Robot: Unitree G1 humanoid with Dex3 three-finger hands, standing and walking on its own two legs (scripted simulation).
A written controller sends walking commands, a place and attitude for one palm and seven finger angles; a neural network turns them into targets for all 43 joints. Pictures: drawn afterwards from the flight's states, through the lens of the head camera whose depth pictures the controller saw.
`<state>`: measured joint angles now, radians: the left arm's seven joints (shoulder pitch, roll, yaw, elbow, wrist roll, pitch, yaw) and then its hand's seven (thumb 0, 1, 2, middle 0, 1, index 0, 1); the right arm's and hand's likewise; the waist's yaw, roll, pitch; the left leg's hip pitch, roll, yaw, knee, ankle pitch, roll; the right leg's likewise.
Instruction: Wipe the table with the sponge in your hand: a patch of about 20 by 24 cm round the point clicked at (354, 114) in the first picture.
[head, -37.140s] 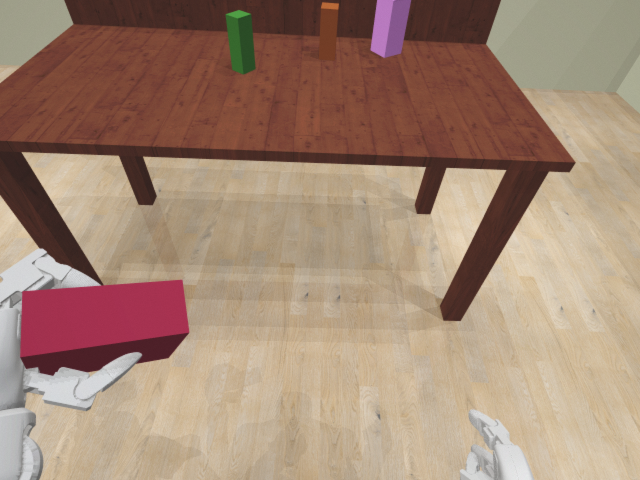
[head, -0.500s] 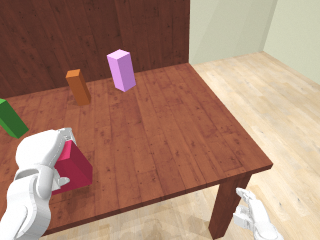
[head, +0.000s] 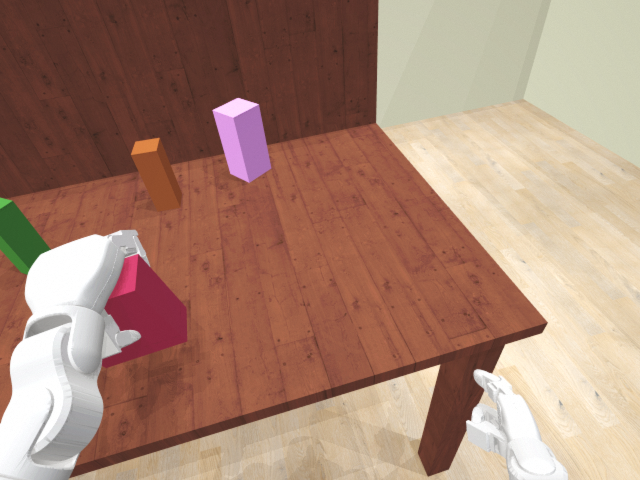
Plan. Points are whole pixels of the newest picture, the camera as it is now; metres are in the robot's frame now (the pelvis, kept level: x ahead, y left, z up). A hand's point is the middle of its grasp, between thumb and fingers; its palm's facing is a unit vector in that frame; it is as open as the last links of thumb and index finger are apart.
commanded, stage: bring the sponge back beside the body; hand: left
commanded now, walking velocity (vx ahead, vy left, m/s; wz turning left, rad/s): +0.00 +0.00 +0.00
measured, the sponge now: (130, 322) +0.24 +0.28 +0.10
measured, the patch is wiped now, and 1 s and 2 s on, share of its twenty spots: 1.00 1.00 1.00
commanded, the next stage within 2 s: step back with the hand held close in 1.58 s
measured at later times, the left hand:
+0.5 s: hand (110, 319) +0.22 +0.28 +0.13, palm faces +0.12 -0.16 -0.98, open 9.4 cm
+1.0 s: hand (102, 344) +0.20 +0.28 +0.12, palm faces +0.11 -0.15 -0.98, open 9.4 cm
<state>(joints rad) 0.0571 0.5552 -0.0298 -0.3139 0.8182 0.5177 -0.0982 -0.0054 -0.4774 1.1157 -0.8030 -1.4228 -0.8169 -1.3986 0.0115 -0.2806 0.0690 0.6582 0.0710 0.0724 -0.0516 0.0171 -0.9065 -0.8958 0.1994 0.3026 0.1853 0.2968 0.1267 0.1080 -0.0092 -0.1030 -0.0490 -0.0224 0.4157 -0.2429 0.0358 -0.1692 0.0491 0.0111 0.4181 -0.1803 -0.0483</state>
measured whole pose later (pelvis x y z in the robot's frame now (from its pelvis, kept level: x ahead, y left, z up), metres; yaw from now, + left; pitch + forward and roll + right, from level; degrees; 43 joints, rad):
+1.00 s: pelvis +0.00 +0.00 +0.00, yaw +0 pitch -5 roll +0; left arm 0.28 0.54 -0.01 -0.43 0.82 0.47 -0.06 -0.01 -0.48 1.11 -0.80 -1.42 -0.82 -1.40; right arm 0.03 -0.27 0.06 0.65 0.06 0.07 -0.05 0.02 -0.91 -0.90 0.20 0.30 0.18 0.29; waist 0.14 0.10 0.00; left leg -0.09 -0.04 -0.02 0.44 -0.26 0.04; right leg -0.15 0.06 0.01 0.42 -0.19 -0.05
